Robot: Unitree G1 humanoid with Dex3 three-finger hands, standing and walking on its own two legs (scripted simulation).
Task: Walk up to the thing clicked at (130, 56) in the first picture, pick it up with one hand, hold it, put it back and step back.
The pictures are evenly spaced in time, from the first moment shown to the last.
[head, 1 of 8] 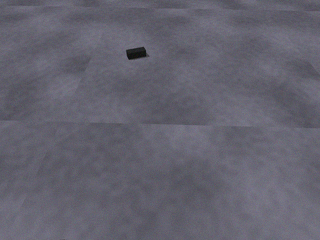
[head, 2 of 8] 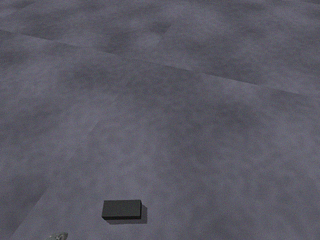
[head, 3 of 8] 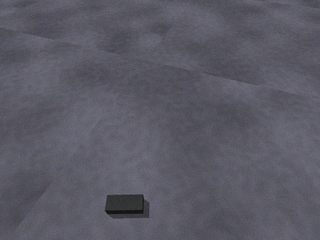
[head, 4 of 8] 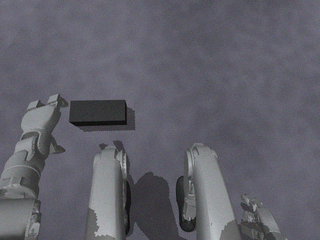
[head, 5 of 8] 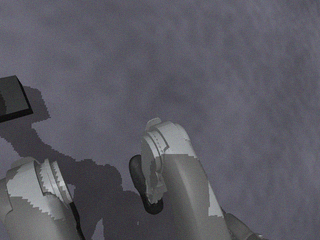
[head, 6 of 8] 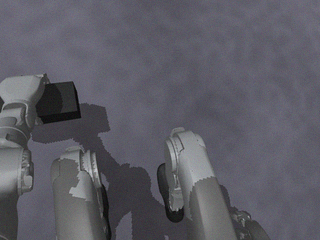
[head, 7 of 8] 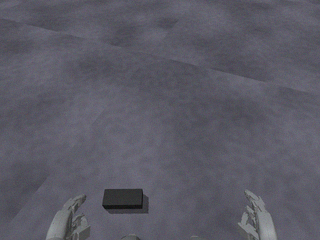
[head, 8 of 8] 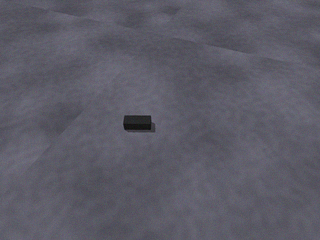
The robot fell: no
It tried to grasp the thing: yes
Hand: left
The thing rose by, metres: 0.66
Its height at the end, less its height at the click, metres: +0.00
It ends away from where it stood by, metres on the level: 0.01
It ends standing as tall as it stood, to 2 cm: yes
